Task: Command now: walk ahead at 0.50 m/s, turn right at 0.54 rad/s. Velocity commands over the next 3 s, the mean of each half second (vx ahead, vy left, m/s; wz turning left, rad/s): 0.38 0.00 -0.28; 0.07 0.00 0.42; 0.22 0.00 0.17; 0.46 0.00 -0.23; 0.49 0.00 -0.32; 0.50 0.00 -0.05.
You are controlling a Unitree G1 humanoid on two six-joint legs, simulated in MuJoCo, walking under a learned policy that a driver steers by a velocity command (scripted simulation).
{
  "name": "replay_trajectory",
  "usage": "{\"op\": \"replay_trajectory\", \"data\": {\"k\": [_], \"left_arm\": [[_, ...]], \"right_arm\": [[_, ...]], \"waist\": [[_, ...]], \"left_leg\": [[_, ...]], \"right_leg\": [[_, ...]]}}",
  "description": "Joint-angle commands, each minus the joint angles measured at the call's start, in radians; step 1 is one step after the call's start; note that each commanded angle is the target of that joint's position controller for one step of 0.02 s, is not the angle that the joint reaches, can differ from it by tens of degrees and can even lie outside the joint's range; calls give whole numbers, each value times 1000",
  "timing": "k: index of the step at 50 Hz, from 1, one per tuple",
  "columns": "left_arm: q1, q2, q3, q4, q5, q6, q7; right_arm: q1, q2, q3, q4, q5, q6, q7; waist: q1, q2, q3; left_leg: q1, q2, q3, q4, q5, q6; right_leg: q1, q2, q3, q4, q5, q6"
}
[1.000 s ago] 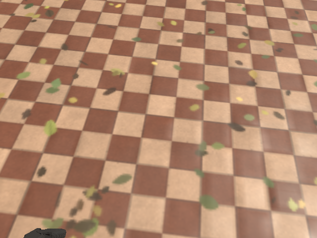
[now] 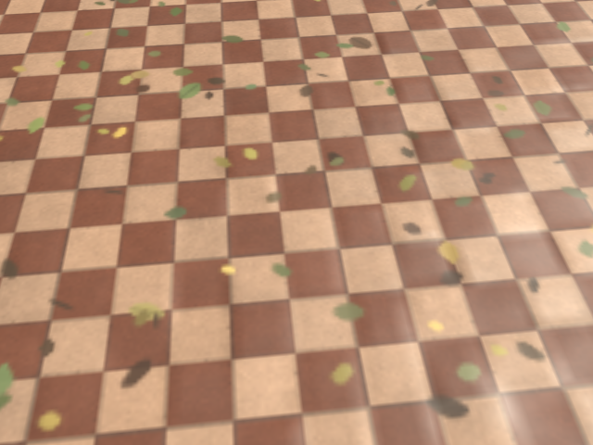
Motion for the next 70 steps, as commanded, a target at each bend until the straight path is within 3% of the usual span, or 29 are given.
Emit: {"op": "replay_trajectory", "data": {"k": [1,6,8,9,10,11,12,13,14,16,23,29,33,34,35,36,38,39,42,47,53,54,55,56,57,58,61,66,70], "left_arm": [[-58,12,-7,-78,2,-10,-22],[-116,54,9,-134,6,0,-37],[66,106,45,-96,7,5,-32],[244,174,81,-42,2,10,-17],[273,302,103,-37,-7,9,1],[281,259,79,-74,-2,-10,-6],[241,187,56,-65,13,-26,-15],[185,164,47,-66,18,-35,-14],[109,125,35,-72,20,-38,-13],[42,80,18,-82,35,-41,-6],[2,79,12,-14,48,-53,25],[16,112,25,41,31,-7,46],[-20,112,31,34,3,27,70],[15,104,30,29,16,24,73],[31,59,15,-7,55,13,65],[13,39,3,-17,53,6,50],[-37,77,14,-11,11,12,40],[-53,79,19,-5,20,20,49],[-47,57,19,-6,25,33,61],[-45,50,15,4,19,25,62],[20,49,17,27,18,0,33],[31,62,20,30,27,-4,29],[41,126,29,20,50,-6,31],[25,171,35,29,75,-3,31],[-8,118,22,4,80,-12,32],[-3,121,24,5,61,-18,36],[57,118,21,43,12,-28,49],[141,126,26,74,8,-33,52],[162,163,36,87,-6,-28,35]], "right_arm": [[-76,-167,-37,-67,11,-11,-9],[-44,-218,-57,-36,40,23,-9],[-63,-227,-57,-36,50,38,-11],[-33,-186,-39,-36,34,37,-13],[40,-59,5,-85,-13,22,-5],[18,-81,13,-83,12,-13,5],[-83,-160,-9,-98,59,-28,12],[-111,-149,-3,-105,57,-36,9],[-117,-145,-4,-88,30,-34,-2],[-70,-144,-11,-59,18,-5,-5],[-103,-58,17,-36,18,43,-4],[-190,-101,-1,-99,17,52,25],[-91,-113,-19,-102,16,53,43],[-20,-187,-45,-95,11,50,32],[17,-293,-68,-108,-2,53,13],[35,-241,-51,-117,-14,57,8],[-85,-173,-35,-157,11,58,6],[-126,-153,-29,-166,25,66,2],[-153,-165,-34,-179,13,92,-18],[-155,-196,-50,-197,17,108,-38],[-184,-155,-25,-200,15,132,-37],[-155,-137,-18,-191,16,134,-38],[-119,-95,-4,-189,4,132,-37],[-132,-81,-3,-221,8,123,-34],[-161,-141,-15,-216,-4,111,-34],[-168,-171,-29,-207,9,105,-30],[-157,-126,-23,-170,11,93,-20],[-272,-46,8,-187,24,43,-2],[-248,-69,6,-173,37,27,10]], "waist": [[14,85,39],[24,102,42],[139,100,-71],[211,47,-167],[138,-235,-227],[160,-181,-413],[184,-80,-291],[150,-57,-194],[112,0,-135],[53,-13,-122],[51,-29,-91],[89,-32,-50],[29,-16,-74],[11,87,-139],[37,303,-203],[14,318,-348],[30,128,-237],[45,67,-168],[70,156,-134],[51,183,-170],[71,207,-149],[74,181,-136],[52,34,-131],[16,-209,-86],[56,-188,-73],[64,-150,-53],[81,-110,5],[143,-124,0],[126,-130,8]], "left_leg": [[-54,276,-60,-123,241,154],[100,317,-6,13,469,110],[65,277,47,297,751,73],[-103,232,63,548,638,35],[-544,81,54,941,-124,-40],[-668,-6,-199,1114,-391,-44],[-750,43,-239,1139,-319,-28],[-734,87,-227,1083,-250,-14],[-679,127,-223,1010,-198,-16],[-533,152,-227,938,-159,-22],[-423,115,-205,537,185,-55],[-496,85,-185,414,104,-24],[-358,23,-129,258,118,43],[-191,69,-244,203,474,96],[49,287,-559,218,936,259],[165,392,-770,160,837,404],[38,307,-614,133,544,314],[-53,268,-559,108,432,268],[-177,181,-507,69,286,224],[-206,161,-539,72,160,209],[-240,143,-569,139,85,159],[-271,109,-546,173,44,122],[-345,29,-463,317,-91,63],[-456,-100,-308,420,-299,15],[-453,-52,-337,581,-332,-14],[-509,-50,-327,675,-287,-19],[-647,-3,-291,736,-165,-45],[-513,16,-173,464,-87,-48],[-316,-2,-132,267,-60,-15]], "right_leg": [[58,-7,-26,-127,95,-15],[90,46,-97,-218,-79,-84],[366,140,-159,-281,-96,-136],[662,151,-105,-299,-56,-174],[981,-122,397,-375,-157,-326],[1069,-253,784,-562,-294,-427],[996,-236,641,-581,-153,-368],[863,-201,478,-548,49,-330],[730,-158,347,-527,252,-293],[574,-117,210,-553,468,-267],[500,-49,-82,-630,548,-215],[652,-131,-78,-558,473,-212],[644,-105,-111,-311,545,-141],[561,-20,-157,-123,421,-69],[266,146,-184,196,-174,19],[116,236,-8,400,-618,37],[53,140,63,430,-524,23],[54,115,52,346,-471,29],[165,132,22,137,-372,54],[263,150,35,-69,-281,78],[426,138,-13,-365,-156,31],[486,110,4,-453,-99,5],[541,-58,176,-538,-66,-54],[482,-195,385,-613,-128,-192],[436,-235,465,-665,-300,-256],[466,-203,443,-682,-462,-243],[595,-142,366,-698,-482,-189],[606,-84,216,-702,-293,-179],[509,-106,204,-682,-297,-204]]}}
